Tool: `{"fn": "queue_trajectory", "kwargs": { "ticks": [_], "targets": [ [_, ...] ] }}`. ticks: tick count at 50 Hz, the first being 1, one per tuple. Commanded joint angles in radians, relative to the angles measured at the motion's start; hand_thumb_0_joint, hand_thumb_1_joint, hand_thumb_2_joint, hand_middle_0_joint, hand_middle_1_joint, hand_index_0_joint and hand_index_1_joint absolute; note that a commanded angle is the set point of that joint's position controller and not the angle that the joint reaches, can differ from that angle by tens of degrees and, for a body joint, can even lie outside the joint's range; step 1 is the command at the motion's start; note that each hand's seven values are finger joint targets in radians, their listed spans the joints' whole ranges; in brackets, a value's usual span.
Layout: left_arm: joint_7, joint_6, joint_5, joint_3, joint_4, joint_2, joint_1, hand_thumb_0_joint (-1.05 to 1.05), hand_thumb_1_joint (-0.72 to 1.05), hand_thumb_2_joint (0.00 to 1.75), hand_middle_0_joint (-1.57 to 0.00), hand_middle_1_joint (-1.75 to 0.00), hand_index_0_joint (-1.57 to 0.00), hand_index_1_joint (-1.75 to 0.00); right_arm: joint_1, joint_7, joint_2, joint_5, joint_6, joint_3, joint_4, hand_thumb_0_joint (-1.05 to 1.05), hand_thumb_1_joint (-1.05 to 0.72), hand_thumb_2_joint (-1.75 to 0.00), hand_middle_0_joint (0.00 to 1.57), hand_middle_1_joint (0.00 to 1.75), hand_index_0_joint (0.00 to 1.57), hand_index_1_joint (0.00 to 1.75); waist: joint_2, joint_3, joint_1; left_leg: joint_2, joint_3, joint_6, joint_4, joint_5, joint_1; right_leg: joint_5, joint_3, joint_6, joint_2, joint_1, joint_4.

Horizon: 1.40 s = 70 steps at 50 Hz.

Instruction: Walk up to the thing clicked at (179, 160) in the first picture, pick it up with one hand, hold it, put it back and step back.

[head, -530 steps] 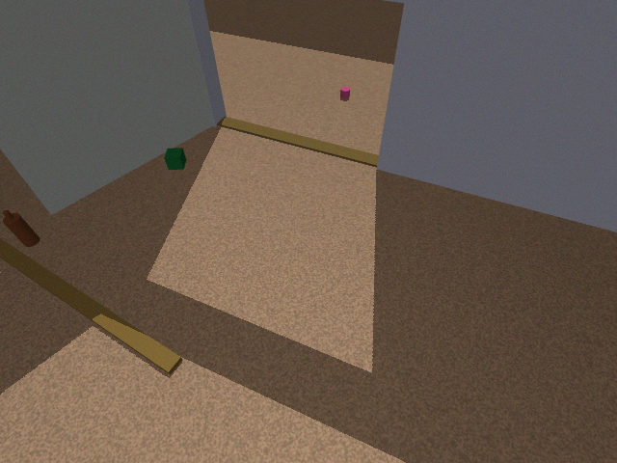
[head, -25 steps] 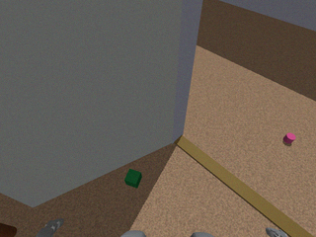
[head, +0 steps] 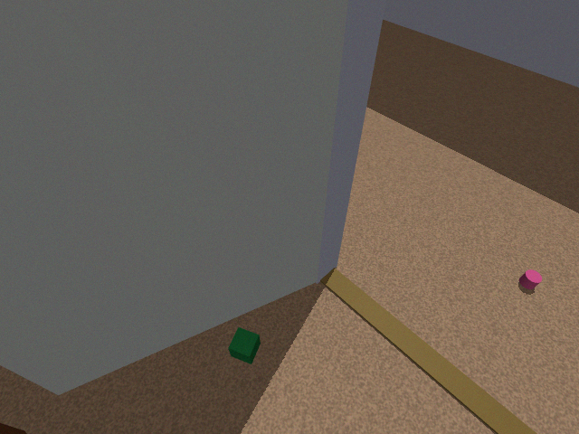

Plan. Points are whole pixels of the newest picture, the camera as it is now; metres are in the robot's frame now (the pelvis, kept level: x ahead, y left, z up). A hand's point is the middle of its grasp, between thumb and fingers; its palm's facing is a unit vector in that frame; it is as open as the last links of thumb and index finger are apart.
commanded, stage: walk up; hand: left
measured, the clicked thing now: (244, 345) +0.50 +0.19 -0.74
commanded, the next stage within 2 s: stand in 0.48 s
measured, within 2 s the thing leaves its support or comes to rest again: neither
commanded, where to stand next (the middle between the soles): +0.09 +0.00 m, yaw -3 degrees
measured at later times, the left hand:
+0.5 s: hand out of the picture +0.11 +0.25 -0.15, palm faces -0.02 -0.94 -0.35, open 7.3 cm
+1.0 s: hand out of the picture +0.07 +0.24 -0.15, palm faces -0.02 -0.94 -0.35, open 7.3 cm
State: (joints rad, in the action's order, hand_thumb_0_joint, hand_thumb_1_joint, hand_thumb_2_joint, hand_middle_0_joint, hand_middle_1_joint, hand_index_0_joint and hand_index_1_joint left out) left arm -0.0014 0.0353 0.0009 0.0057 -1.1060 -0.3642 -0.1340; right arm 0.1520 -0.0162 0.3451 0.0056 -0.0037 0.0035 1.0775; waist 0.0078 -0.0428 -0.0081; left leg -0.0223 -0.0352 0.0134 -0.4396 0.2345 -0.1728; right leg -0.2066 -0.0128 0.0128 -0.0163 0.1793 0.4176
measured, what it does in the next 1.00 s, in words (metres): stands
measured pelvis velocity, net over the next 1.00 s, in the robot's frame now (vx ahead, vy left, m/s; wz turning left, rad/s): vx -0.01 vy -0.01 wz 0.00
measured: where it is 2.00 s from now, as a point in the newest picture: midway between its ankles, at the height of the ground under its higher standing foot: outside the picture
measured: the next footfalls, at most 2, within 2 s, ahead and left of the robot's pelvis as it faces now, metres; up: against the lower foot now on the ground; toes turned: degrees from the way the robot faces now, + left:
none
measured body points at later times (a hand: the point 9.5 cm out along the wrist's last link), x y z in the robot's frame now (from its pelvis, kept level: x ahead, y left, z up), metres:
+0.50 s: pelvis +0.01 +0.00 +0.01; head +0.01 +0.00 +0.46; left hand +0.11 +0.30 -0.12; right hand +0.10 -0.30 -0.12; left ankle +0.00 +0.11 -0.74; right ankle +0.01 -0.13 -0.74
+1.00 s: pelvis -0.01 -0.01 +0.01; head +0.00 -0.01 +0.46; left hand +0.07 +0.29 -0.12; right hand +0.08 -0.31 -0.13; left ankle +0.00 +0.11 -0.74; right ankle +0.01 -0.13 -0.74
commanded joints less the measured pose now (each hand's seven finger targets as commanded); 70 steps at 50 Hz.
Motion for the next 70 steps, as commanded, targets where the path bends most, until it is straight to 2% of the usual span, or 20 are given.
{"fn": "queue_trajectory", "kwargs": {
  "ticks": [1, 4, 14, 23, 24, 27, 30, 35, 41, 42, 44, 51, 53, 55, 64, 70],
  "targets": [
    [-0.014, 0.023, -0.004, 0.039, 0.056, -0.214, 0.077, 0.00, 0.90, 0.90, -0.20, -0.30, -0.20, -0.30, -0.071, 0.017, 0.219, -0.005, -0.028, 0.050, -0.054, 0.00, -0.90, -0.90, 0.20, 0.30, 0.20, 0.30, -0.002, 0.102, 0.002, 0.127, -0.095, 0.022, 0.083, -0.288, 0.038, 0.224, 0.092, -0.040, -0.115, -0.081, -0.064],
    [-0.016, 0.019, 0.000, 0.037, 0.043, -0.210, 0.084, 0.00, 0.90, 0.90, -0.20, -0.30, -0.20, -0.30, -0.089, 0.018, 0.222, -0.005, -0.021, 0.056, -0.043, 0.00, -0.90, -0.90, 0.20, 0.30, 0.20, 0.30, -0.017, 0.108, 0.003, 0.131, -0.090, 0.027, 0.091, -0.280, 0.055, 0.225, 0.085, -0.036, -0.118, -0.093, -0.077],
    [-0.018, 0.015, 0.004, 0.040, 0.024, -0.202, 0.130, 0.00, 0.90, 0.90, -0.20, -0.30, -0.20, -0.30, -0.122, 0.017, 0.210, -0.001, -0.017, 0.055, -0.016, 0.00, -0.90, -0.90, 0.20, 0.30, 0.20, 0.30, -0.018, 0.091, 0.005, 0.133, -0.077, 0.015, 0.138, -0.273, 0.075, 0.225, 0.086, -0.026, -0.123, -0.110, -0.107],
    [-0.015, 0.013, 0.011, 0.042, 0.017, -0.203, 0.136, 0.00, 0.90, 0.90, -0.20, -0.30, -0.20, -0.30, -0.138, 0.014, 0.204, 0.004, -0.015, 0.050, -0.013, 0.00, -0.90, -0.90, 0.20, 0.30, 0.20, 0.30, 0.006, 0.057, 0.002, 0.125, -0.081, 0.010, 0.175, -0.157, 0.047, 0.134, 0.094, -0.020, -0.114, -0.098, -0.140],
    [-0.014, 0.011, 0.010, 0.038, 0.020, -0.200, 0.135, 0.00, 0.90, 0.90, -0.20, -0.30, -0.20, -0.30, -0.149, 0.016, 0.206, 0.004, -0.026, 0.048, -0.019, 0.00, -0.90, -0.90, 0.20, 0.30, 0.20, 0.30, -0.025, 0.072, 0.006, 0.144, -0.103, 0.010, 0.176, -0.270, 0.060, 0.200, 0.087, -0.020, -0.113, -0.115, -0.120],
    [-0.012, 0.006, 0.006, 0.039, 0.024, -0.193, 0.124, 0.00, 0.90, 0.90, -0.20, -0.30, -0.20, -0.30, -0.145, 0.021, 0.218, 0.003, -0.036, 0.048, -0.011, 0.00, -0.90, -0.90, 0.20, 0.30, 0.20, 0.30, -0.010, 0.113, 0.001, 0.148, -0.096, 0.005, 0.166, -0.338, 0.083, 0.243, 0.084, -0.020, -0.115, -0.146, -0.116],
    [-0.009, 0.002, 0.006, 0.035, 0.018, -0.188, 0.108, 0.00, 0.90, 0.90, -0.20, -0.30, -0.20, -0.30, -0.148, 0.022, 0.215, 0.000, -0.034, 0.044, -0.005, 0.00, -0.90, -0.90, 0.20, 0.30, 0.20, 0.30, 0.013, 0.101, 0.000, 0.144, -0.095, 0.006, 0.180, -0.255, 0.073, 0.186, 0.089, -0.019, -0.113, -0.136, -0.130],
    [-0.009, 0.001, 0.008, 0.035, 0.021, -0.199, 0.108, 0.00, 0.90, 0.90, -0.20, -0.30, -0.20, -0.30, -0.129, 0.021, 0.211, 0.001, -0.033, 0.040, 0.002, 0.00, -0.90, -0.90, 0.20, 0.30, 0.20, 0.30, -0.003, 0.096, 0.009, 0.142, -0.093, 0.002, 0.183, -0.235, 0.074, 0.170, 0.089, -0.023, -0.115, -0.129, -0.138],
    [-0.007, 0.001, 0.009, 0.031, 0.020, -0.195, 0.086, 0.00, 0.90, 0.90, -0.20, -0.30, -0.20, -0.30, -0.127, 0.022, 0.219, 0.001, -0.030, 0.041, 0.008, 0.00, -0.90, -0.90, 0.20, 0.30, 0.20, 0.30, 0.006, 0.083, 0.004, 0.141, -0.095, 0.005, 0.182, -0.198, 0.067, 0.151, 0.094, -0.024, -0.117, -0.113, -0.148],
    [-0.007, 0.000, 0.007, 0.030, 0.017, -0.197, 0.090, 0.00, 0.90, 0.90, -0.20, -0.30, -0.20, -0.30, -0.111, 0.020, 0.209, 0.001, -0.030, 0.036, 0.012, 0.00, -0.90, -0.90, 0.20, 0.30, 0.20, 0.30, 0.000, 0.057, 0.012, 0.138, -0.099, 0.002, 0.197, -0.163, 0.041, 0.121, 0.093, -0.024, -0.113, -0.110, -0.152],
    [-0.006, -0.001, 0.008, 0.030, 0.018, -0.194, 0.082, 0.00, 0.90, 0.90, -0.20, -0.30, -0.20, -0.30, -0.115, 0.020, 0.214, 0.002, -0.030, 0.037, 0.011, 0.00, -0.90, -0.90, 0.20, 0.30, 0.20, 0.30, 0.001, 0.049, 0.007, 0.136, -0.101, 0.002, 0.199, -0.127, 0.039, 0.089, 0.095, -0.025, -0.112, -0.097, -0.155],
    [-0.004, 0.000, 0.009, 0.029, 0.021, -0.197, 0.076, 0.00, 0.90, 0.90, -0.20, -0.30, -0.20, -0.30, -0.104, 0.017, 0.217, 0.003, -0.027, 0.036, 0.011, 0.00, -0.90, -0.90, 0.20, 0.30, 0.20, 0.30, -0.011, 0.032, 0.009, 0.135, -0.107, 0.007, 0.199, -0.080, 0.024, 0.046, 0.100, -0.027, -0.110, -0.074, -0.165],
    [-0.004, 0.001, 0.011, 0.030, 0.020, -0.201, 0.068, 0.00, 0.90, 0.90, -0.20, -0.30, -0.20, -0.30, -0.107, 0.016, 0.215, 0.003, -0.026, 0.037, 0.009, 0.00, -0.90, -0.90, 0.20, 0.30, 0.20, 0.30, -0.023, 0.030, 0.007, 0.131, -0.103, 0.007, 0.187, -0.060, 0.042, 0.001, 0.108, -0.029, -0.112, -0.046, -0.175],
    [-0.004, 0.000, 0.010, 0.031, 0.024, -0.204, 0.067, 0.00, 0.90, 0.90, -0.20, -0.30, -0.20, -0.30, -0.099, 0.015, 0.216, 0.004, -0.024, 0.036, 0.008, 0.00, -0.90, -0.90, 0.20, 0.30, 0.20, 0.30, -0.003, 0.027, 0.007, 0.130, -0.105, 0.007, 0.194, -0.043, 0.013, 0.006, 0.107, -0.030, -0.111, -0.061, -0.172],
    [-0.003, 0.002, 0.007, 0.031, 0.027, -0.209, 0.056, 0.00, 0.90, 0.90, -0.20, -0.30, -0.20, -0.30, -0.085, 0.017, 0.212, 0.002, -0.027, 0.032, 0.007, 0.00, -0.90, -0.90, 0.20, 0.30, 0.20, 0.30, -0.023, 0.057, 0.008, 0.133, -0.100, 0.005, 0.172, -0.108, 0.051, 0.053, 0.116, -0.036, -0.116, -0.059, -0.166],
    [-0.004, 0.001, 0.006, 0.031, 0.030, -0.205, 0.054, 0.00, 0.90, 0.90, -0.20, -0.30, -0.20, -0.30, -0.078, 0.022, 0.219, 0.003, -0.027, 0.029, 0.008, 0.00, -0.90, -0.90, 0.20, 0.30, 0.20, 0.30, -0.004, 0.072, 0.007, 0.140, -0.095, 0.003, 0.165, -0.174, 0.045, 0.150, 0.106, -0.034, -0.114, -0.099, -0.145]
  ]
}}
